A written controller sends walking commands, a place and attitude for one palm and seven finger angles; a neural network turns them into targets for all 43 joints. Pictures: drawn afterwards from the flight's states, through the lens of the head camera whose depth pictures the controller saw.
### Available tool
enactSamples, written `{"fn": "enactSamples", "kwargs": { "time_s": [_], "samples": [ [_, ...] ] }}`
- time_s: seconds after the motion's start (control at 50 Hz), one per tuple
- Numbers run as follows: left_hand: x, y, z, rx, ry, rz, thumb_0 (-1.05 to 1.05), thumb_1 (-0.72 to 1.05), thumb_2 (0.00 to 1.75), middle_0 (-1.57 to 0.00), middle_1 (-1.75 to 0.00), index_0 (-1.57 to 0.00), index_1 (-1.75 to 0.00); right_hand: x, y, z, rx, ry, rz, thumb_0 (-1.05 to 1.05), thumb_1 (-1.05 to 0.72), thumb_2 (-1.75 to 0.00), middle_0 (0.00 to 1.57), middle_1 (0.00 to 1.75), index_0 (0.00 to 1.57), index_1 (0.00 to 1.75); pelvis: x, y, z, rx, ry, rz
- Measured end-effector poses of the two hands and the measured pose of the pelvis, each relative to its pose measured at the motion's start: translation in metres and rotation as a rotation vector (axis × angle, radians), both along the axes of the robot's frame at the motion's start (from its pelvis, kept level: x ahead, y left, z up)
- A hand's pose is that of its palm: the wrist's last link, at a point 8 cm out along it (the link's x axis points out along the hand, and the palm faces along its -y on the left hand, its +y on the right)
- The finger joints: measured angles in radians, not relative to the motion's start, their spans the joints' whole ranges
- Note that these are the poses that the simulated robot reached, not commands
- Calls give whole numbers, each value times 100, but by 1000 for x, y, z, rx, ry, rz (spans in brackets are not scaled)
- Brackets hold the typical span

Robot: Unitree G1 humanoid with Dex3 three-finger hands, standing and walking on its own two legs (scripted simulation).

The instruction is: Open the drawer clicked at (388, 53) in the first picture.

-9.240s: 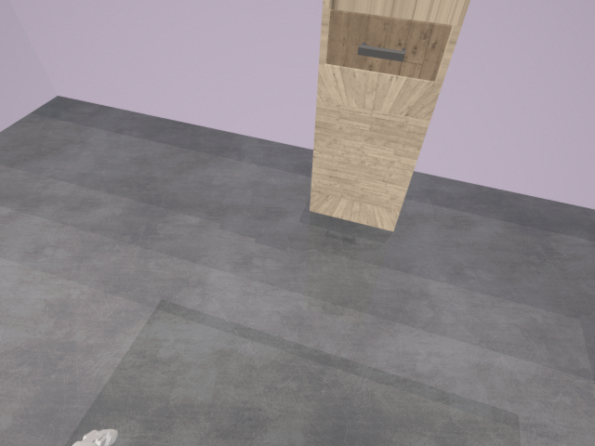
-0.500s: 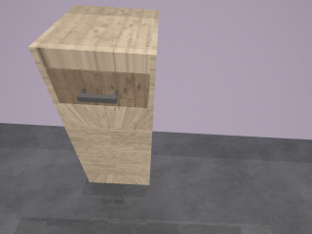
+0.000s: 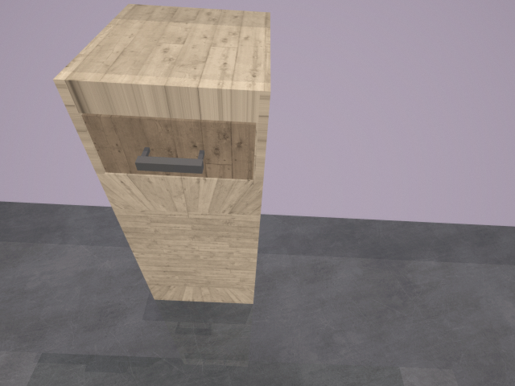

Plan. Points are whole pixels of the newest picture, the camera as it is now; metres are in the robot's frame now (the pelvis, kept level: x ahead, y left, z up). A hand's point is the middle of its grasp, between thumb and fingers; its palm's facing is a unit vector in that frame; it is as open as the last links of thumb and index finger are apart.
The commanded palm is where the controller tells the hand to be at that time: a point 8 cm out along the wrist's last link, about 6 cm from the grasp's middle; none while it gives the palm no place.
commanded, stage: raise the hand with hooked fingers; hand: left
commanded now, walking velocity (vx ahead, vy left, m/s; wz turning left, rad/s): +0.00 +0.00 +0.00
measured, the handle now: (172, 158) +0.55 +0.22 +0.03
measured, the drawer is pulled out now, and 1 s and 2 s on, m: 0.00 0.00 0.00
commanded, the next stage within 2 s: move the hooked fingers above the handle in 1.90 s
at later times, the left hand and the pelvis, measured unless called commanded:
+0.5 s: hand (129, 370) +0.16 +0.20 -0.06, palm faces -0.05 -0.15 -0.99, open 9.0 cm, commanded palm +0.16 +0.22 +0.02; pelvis +0.01 -0.03 -0.04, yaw +1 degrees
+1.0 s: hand (131, 257) +0.29 +0.22 +0.04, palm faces +0.09 -0.09 -0.99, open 12.0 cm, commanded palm +0.26 +0.22 +0.11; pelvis +0.06 -0.03 -0.02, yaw +1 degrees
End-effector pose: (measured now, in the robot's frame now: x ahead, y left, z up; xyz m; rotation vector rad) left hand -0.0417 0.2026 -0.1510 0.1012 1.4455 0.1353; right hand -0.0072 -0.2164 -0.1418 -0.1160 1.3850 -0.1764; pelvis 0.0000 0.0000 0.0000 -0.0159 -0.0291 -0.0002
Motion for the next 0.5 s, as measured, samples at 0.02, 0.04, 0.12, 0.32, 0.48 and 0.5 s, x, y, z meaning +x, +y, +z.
{"fn": "enactSamples", "kwargs": {
  "time_s": [0.02,0.04,0.12,0.32,0.48,0.5],
  "samples": [
    [1,1,0,6,-3,-7,0,90,89,-20,-30,-20,-30,1,-1,-1,-2,-2,7,1,-92,-90,20,30,20,30,0,0,-1,-3,-1,-2],
    [13,2,4,18,-41,-56,1,90,89,-20,-30,-20,-30,5,-3,1,-16,-34,10,1,-93,-90,20,30,20,30,-1,1,-2,-2,-7,-7],
    [99,32,66,293,-482,-204,5,93,88,-21,-32,-21,-31,44,-20,12,-89,-351,-1,2,-94,-90,20,30,21,30,-1,-2,-10,20,-2,1],
    [228,-1,178,1014,-1085,-834,2,74,82,-21,-42,-21,-42,186,-43,51,-82,-773,177,1,-92,-90,20,30,20,30,-5,-12,-32,41,84,-12],
    [185,2,144,1060,-884,-992,0,53,74,-24,-54,-24,-54,261,-26,65,-66,-727,358,1,-91,-90,20,30,20,30,7,-30,-37,31,118,9],
    [183,6,147,1080,-880,-995,0,51,73,-24,-55,-25,-55,268,-22,63,-64,-723,381,1,-91,-90,20,30,20,30,9,-32,-39,26,122,17]
  ]
}}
